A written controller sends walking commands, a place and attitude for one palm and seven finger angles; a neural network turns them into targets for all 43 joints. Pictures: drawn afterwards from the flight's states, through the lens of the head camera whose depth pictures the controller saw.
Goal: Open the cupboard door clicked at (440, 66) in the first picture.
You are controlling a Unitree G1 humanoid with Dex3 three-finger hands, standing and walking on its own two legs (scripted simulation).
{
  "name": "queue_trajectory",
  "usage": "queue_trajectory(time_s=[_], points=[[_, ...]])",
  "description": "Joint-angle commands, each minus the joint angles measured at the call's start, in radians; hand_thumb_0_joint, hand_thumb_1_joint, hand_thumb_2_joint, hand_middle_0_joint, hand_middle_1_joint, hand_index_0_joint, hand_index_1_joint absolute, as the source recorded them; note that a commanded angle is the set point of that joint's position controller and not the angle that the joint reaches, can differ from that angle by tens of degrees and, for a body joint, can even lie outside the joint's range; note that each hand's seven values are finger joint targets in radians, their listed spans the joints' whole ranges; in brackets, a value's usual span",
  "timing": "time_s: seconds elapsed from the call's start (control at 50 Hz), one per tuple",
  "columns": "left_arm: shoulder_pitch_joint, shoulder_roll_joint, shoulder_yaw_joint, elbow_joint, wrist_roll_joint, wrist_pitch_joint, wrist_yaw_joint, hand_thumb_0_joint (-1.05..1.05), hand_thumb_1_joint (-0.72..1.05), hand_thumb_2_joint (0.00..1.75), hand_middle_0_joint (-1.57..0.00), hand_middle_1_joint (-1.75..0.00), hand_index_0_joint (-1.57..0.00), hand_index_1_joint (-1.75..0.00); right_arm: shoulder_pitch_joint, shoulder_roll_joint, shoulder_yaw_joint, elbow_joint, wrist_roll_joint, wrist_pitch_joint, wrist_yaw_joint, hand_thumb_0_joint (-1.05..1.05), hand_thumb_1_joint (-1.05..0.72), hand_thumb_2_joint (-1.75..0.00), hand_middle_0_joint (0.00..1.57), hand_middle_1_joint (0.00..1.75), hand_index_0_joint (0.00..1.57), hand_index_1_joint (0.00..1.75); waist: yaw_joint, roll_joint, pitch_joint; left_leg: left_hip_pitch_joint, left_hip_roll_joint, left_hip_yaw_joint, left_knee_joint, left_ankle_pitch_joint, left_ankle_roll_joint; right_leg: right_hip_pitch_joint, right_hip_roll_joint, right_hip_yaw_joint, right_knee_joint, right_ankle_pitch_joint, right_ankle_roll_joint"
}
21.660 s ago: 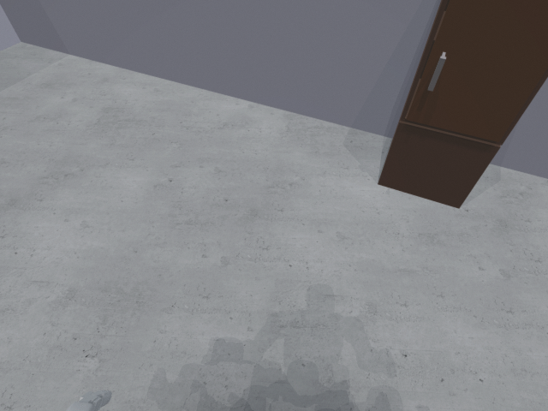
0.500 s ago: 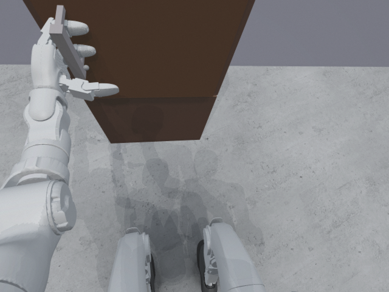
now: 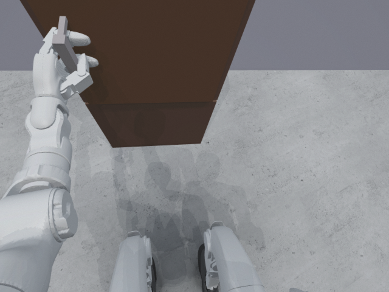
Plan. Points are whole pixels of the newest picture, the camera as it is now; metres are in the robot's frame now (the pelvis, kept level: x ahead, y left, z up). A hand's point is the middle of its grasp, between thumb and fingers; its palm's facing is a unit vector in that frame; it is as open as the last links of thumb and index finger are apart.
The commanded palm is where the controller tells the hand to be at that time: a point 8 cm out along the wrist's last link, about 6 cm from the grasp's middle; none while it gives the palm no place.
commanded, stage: pull the door open along its arc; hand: left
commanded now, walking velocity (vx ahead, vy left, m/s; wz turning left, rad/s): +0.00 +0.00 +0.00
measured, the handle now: (73, 54) +0.57 +0.19 +0.03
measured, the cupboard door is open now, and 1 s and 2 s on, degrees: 0 34 46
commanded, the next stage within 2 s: open thumb and fingers to let go in 1.18 s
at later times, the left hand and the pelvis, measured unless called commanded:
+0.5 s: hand (93, 108) +0.45 +0.15 +0.03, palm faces -0.03 -1.00 +0.00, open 5.6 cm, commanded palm +0.40 +0.20 +0.03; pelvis +0.02 +0.00 +0.02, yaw +0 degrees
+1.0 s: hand (137, 158) +0.36 +0.07 +0.04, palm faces +0.39 -0.92 +0.00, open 5.7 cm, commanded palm +0.28 +0.10 +0.03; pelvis +0.02 -0.02 +0.03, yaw +3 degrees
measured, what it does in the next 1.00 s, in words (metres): stands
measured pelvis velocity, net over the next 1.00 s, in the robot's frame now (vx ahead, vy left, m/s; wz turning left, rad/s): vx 0.02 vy -0.02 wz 0.05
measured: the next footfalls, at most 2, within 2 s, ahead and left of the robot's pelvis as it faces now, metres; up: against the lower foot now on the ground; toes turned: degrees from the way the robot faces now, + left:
none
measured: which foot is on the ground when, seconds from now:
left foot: down 0.00-1.00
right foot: down 0.00-1.00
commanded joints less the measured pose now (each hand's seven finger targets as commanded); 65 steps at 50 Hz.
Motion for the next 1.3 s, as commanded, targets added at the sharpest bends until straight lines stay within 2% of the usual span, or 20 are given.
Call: queue_trajectory(time_s=[0.0, 0.04, 0.08, 0.2, 0.32, 0.44, 0.46, 0.48, 0.52, 0.56, 0.66, 0.78, 0.88, 0.92, 1.08, 1.16, 1.2, 1.24, 1.26, 1.28], points=[[-0.415, 0.17, -0.008, -0.238, -0.004, -0.088, -0.009, 0.0, 0.9, 0.9, -0.4, -1.35, -0.4, -1.35, 0.184, -0.183, -0.069, -0.037, 0.002, -0.008, -0.007, 0.0, -0.9, -0.9, 0.2, 0.3, 0.2, 0.3, -0.02, 0.148, -0.6, 0.487, -0.034, -0.045, -0.138, 0.447, 0.014, 0.26, 0.043, 0.029, -0.142, 0.334, -0.022], [-0.397, 0.207, 0.027, -0.25, -0.007, -0.096, -0.007, 0.0, 0.9, 0.9, -0.4, -1.35, -0.4, -1.35, 0.19, -0.187, -0.071, -0.037, 0.0, -0.007, -0.008, 0.0, -0.9, -0.9, 0.2, 0.3, 0.2, 0.3, -0.005, 0.141, -0.626, 0.497, -0.034, -0.044, -0.135, 0.477, 0.013, 0.285, 0.041, 0.031, -0.136, 0.363, -0.023], [-0.428, 0.213, 0.024, -0.235, -0.003, -0.093, -0.006, 0.0, 0.9, 0.9, -0.4, -1.35, -0.4, -1.35, 0.186, -0.186, -0.069, -0.034, 0.002, -0.006, -0.009, 0.0, -0.9, -0.9, 0.2, 0.3, 0.2, 0.3, -0.021, 0.123, -0.607, 0.468, -0.034, -0.043, -0.13, 0.459, 0.015, 0.283, 0.042, 0.034, -0.137, 0.359, -0.02], [-0.269, 0.168, 0.017, -0.285, -0.024, -0.095, -0.021, 0.0, 0.9, 0.9, -0.4, -1.35, -0.4, -1.35, 0.169, -0.182, -0.075, -0.062, 0.01, 0.001, -0.003, 0.0, -0.9, -0.9, 0.2, 0.3, 0.2, 0.3, 0.026, 0.123, -0.632, 0.51, -0.036, -0.039, -0.158, 0.493, 0.009, 0.316, 0.04, 0.027, -0.139, 0.376, -0.024], [-0.011, 0.087, -0.016, -0.423, -0.06, -0.078, -0.025, 0.0, 0.9, 0.9, -0.4, -1.35, -0.4, -1.35, 0.139, -0.167, -0.085, -0.107, 0.029, 0.001, 0.006, 0.0, -0.9, -0.9, 0.2, 0.3, 0.2, 0.3, 0.075, 0.075, -0.642, 0.505, -0.043, -0.018, -0.197, 0.507, 0.009, 0.423, 0.039, 0.034, -0.158, 0.438, -0.024], [0.282, -0.025, -0.08, -0.598, -0.089, -0.071, 0.001, 0.0, 0.9, 0.9, -0.4, -1.35, -0.4, -1.35, 0.088, -0.151, -0.097, -0.144, 0.049, -0.016, 0.014, 0.0, -0.9, -0.9, 0.2, 0.3, 0.2, 0.3, 0.108, 0.008, -0.56, 0.484, -0.048, 0.007, -0.238, 0.477, 0.005, 0.477, 0.036, 0.035, -0.187, 0.45, -0.018], [0.304, -0.068, 0.059, -0.626, -0.167, -0.071, 0.147, 0.0, 0.9, 0.9, -0.4, -1.35, -0.4, -1.35, 0.065, -0.128, -0.096, -0.155, 0.04, -0.024, 0.004, 0.0, -0.9, -0.9, 0.2, 0.3, 0.2, 0.3, 0.164, 0.014, -0.51, 0.449, -0.048, 0.021, -0.256, 0.465, -0.008, 0.474, 0.031, 0.022, -0.187, 0.427, -0.015], [0.344, -0.14, -0.02, -0.631, -0.141, -0.071, 0.22, 0.0, 0.9, 0.9, -0.4, -1.35, -0.4, -1.35, 0.055, -0.12, -0.091, -0.151, 0.031, -0.034, 0.011, 0.0, -0.9, -0.9, 0.2, 0.3, 0.2, 0.3, 0.141, -0.002, -0.495, 0.44, -0.049, 0.024, -0.258, 0.435, -0.012, 0.472, 0.032, 0.021, -0.189, 0.407, -0.011], [0.392, -0.151, -0.019, -0.656, -0.087, -0.086, 0.352, 0.0, 0.9, 0.9, -0.4, -1.35, -0.4, -1.35, 0.053, -0.114, -0.092, -0.149, 0.012, -0.041, 0.017, 0.0, -0.9, -0.9, 0.2, 0.3, 0.2, 0.3, 0.151, -0.04, -0.468, 0.412, -0.049, 0.025, -0.259, 0.426, -0.017, 0.484, 0.032, 0.019, -0.179, 0.411, -0.016], [0.427, -0.207, -0.067, -0.7, -0.012, -0.106, 0.47, 0.0, 0.9, 0.9, -0.4, -1.35, -0.4, -1.35, 0.043, -0.1, -0.094, -0.154, -0.009, -0.04, 0.029, 0.0, -0.9, -0.9, 0.2, 0.3, 0.2, 0.3, 0.16, 0.002, -0.473, 0.429, -0.049, 0.034, -0.254, 0.448, -0.023, 0.474, 0.026, 0.022, -0.163, 0.427, -0.02], [0.459, -0.339, -0.222, -0.753, 0.135, -0.133, 0.639, 0.0, 0.9, 0.9, -0.4, -1.35, -0.4, -1.35, 0.008, -0.087, -0.105, -0.155, -0.037, -0.04, 0.04, 0.0, -0.9, -0.9, 0.2, 0.3, 0.2, 0.3, 0.144, -0.024, -0.483, 0.459, -0.05, 0.028, -0.243, 0.439, -0.022, 0.466, 0.021, 0.022, -0.163, 0.426, -0.025], [0.535, -0.471, -0.346, -0.775, 0.158, -0.118, 0.719, 0.0, 0.9, 0.9, -0.4, -1.35, -0.4, -1.35, -0.053, -0.068, -0.106, -0.153, -0.038, -0.06, 0.028, 0.0, -0.9, -0.9, 0.2, 0.3, 0.2, 0.3, 0.14, -0.086, -0.468, 0.452, -0.059, 0.032, -0.26, 0.371, -0.016, 0.516, 0.018, 0.024, -0.203, 0.405, -0.021], [0.662, -0.547, -0.457, -0.846, 0.187, -0.123, 0.73, 0.0, 0.9, 0.9, -0.4, -1.35, -0.4, -1.35, -0.086, -0.045, -0.105, -0.155, -0.041, -0.088, 0.024, 0.0, -0.9, -0.9, 0.2, 0.3, 0.2, 0.3, 0.155, -0.086, -0.48, 0.47, -0.067, 0.042, -0.261, 0.386, -0.013, 0.559, 0.013, 0.029, -0.22, 0.447, -0.024], [0.732, -0.568, -0.489, -0.858, 0.192, -0.121, 0.727, 0.0, 0.9, 0.9, -0.4, -1.35, -0.4, -1.35, -0.1, -0.038, -0.102, -0.159, -0.042, -0.105, 0.021, 0.0, -0.9, -0.9, 0.2, 0.3, 0.2, 0.3, 0.158, -0.122, -0.463, 0.45, -0.069, 0.038, -0.257, 0.377, -0.01, 0.575, 0.012, 0.034, -0.227, 0.454, -0.026], [0.905, -0.663, -0.625, -0.956, 0.258, -0.107, 0.742, 0.0, 0.9, 0.9, -0.4, -1.35, -0.4, -1.35, -0.155, -0.005, -0.085, -0.161, -0.046, -0.175, 0.013, 0.0, -0.9, -0.9, 0.2, 0.3, 0.2, 0.3, 0.165, -0.106, -0.406, 0.434, -0.081, 0.033, -0.246, 0.326, -0.01, 0.542, 0.0, 0.042, -0.234, 0.406, -0.029], [1.045, -0.713, -0.673, -1.018, 0.238, -0.066, 0.741, 0.0, 0.9, 0.9, -0.4, -1.35, -0.4, -1.35, -0.181, 0.008, -0.075, -0.18, -0.039, -0.206, 0.013, 0.0, -0.9, -0.9, 0.2, 0.3, 0.2, 0.3, 0.181, -0.098, -0.409, 0.439, -0.088, 0.031, -0.246, 0.318, -0.012, 0.556, -0.002, 0.043, -0.246, 0.412, -0.029], [0.989, -0.695, -0.655, -1.021, 0.227, -0.046, 0.753, 0.0, 0.9, 0.9, -0.4, -1.35, -0.4, -1.35, -0.183, 0.007, -0.071, -0.169, -0.037, -0.215, 0.007, 0.0, -0.9, -0.9, 0.2, 0.3, 0.2, 0.3, 0.159, -0.144, -0.374, 0.413, -0.088, 0.023, -0.234, 0.281, -0.014, 0.546, -0.01, 0.056, -0.26, 0.396, -0.018], [0.9, -0.669, -0.624, -1.008, 0.231, -0.037, 0.772, 0.0, 0.9, 0.9, -0.4, -1.35, -0.4, -1.35, -0.189, 0.004, -0.071, -0.158, -0.039, -0.217, -0.001, 0.0, -0.9, -0.9, 0.2, 0.3, 0.2, 0.3, 0.157, -0.136, -0.356, 0.391, -0.089, 0.018, -0.221, 0.253, -0.015, 0.518, -0.013, 0.066, -0.261, 0.339, -0.018], [0.792, -0.638, -0.59, -0.987, 0.23, -0.041, 0.785, 0.0, 0.9, 0.9, -0.4, -1.35, -0.4, -1.35, -0.189, 0.002, -0.071, -0.142, -0.041, -0.217, -0.008, 0.0, -0.9, -0.9, 0.2, 0.3, 0.2, 0.3, 0.138, -0.147, -0.337, 0.37, -0.089, 0.017, -0.202, 0.233, -0.014, 0.495, -0.018, 0.082, -0.266, 0.314, -0.011], [0.782, -0.636, -0.578, -0.967, 0.231, -0.045, 0.79, 0.0, 0.83, 0.87, -0.4, -1.34, -0.4, -1.34, -0.189, 0.001, -0.072, -0.137, -0.043, -0.219, -0.011, 0.0, -0.9, -0.9, 0.2, 0.3, 0.2, 0.3, 0.144, -0.147, -0.346, 0.359, -0.092, 0.019, -0.196, 0.216, -0.014, 0.495, -0.021, 0.09, -0.268, 0.284, -0.008]])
